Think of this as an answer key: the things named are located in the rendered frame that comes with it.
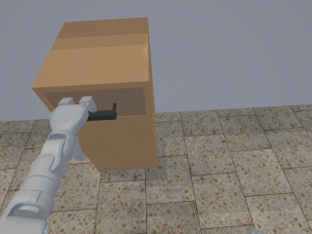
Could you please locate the cabinet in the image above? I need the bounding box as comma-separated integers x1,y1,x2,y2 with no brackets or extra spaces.
31,17,158,172

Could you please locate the handle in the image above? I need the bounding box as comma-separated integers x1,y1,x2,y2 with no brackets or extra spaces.
87,103,117,121

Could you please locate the robot left forearm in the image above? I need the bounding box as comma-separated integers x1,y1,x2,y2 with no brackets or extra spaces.
0,130,77,226

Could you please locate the drawer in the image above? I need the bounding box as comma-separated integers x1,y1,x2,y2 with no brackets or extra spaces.
43,87,146,117

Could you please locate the robot left hand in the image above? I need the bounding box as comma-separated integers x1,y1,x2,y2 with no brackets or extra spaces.
50,96,97,161

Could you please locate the robot left upper arm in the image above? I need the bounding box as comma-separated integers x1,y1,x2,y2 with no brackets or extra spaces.
0,215,51,234

